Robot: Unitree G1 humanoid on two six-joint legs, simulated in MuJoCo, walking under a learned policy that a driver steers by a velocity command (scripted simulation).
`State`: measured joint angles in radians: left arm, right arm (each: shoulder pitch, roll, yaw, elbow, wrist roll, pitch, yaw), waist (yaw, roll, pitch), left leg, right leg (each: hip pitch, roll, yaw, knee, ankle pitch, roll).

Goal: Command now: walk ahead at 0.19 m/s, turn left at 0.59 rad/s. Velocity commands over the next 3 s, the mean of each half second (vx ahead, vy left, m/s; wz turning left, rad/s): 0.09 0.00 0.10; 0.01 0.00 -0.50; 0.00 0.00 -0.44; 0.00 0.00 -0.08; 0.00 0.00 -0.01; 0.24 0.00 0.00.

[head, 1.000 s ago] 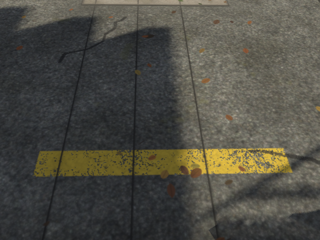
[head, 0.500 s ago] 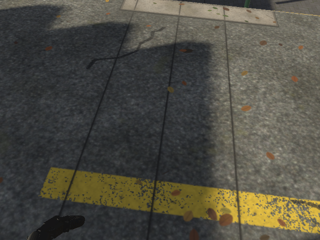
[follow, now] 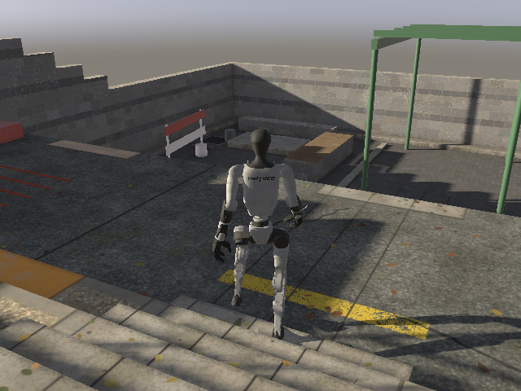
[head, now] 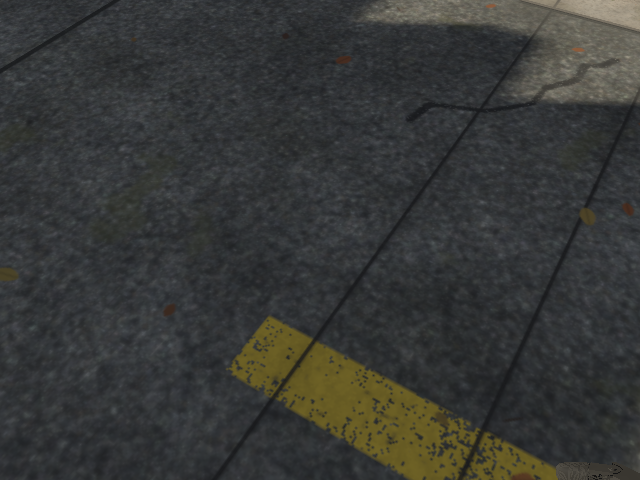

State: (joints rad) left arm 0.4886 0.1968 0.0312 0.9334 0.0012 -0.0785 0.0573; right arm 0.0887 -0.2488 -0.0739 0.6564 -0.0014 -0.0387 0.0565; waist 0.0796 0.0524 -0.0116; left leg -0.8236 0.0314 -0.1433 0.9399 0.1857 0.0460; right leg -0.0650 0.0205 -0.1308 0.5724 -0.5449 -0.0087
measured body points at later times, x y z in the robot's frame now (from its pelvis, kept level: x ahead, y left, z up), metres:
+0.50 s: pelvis +0.20 +0.05 -0.12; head +0.21 +0.07 +0.33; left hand +0.31 +0.31 -0.25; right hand +0.30 -0.20 -0.24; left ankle +0.26 +0.15 -0.85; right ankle +0.25 -0.13 -0.80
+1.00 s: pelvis +0.23 -0.02 -0.11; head +0.26 -0.07 +0.34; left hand +0.42 +0.22 -0.19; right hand +0.36 -0.32 -0.22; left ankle +0.37 +0.14 -0.74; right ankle +0.22 -0.08 -0.85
